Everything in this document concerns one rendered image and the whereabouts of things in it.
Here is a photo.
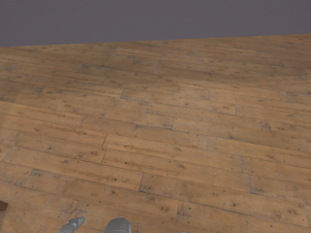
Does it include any robot left hand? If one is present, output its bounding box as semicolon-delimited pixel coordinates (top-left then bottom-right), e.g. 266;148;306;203
58;216;86;233

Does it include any robot left thigh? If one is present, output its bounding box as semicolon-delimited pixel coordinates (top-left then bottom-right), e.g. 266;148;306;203
102;217;132;233

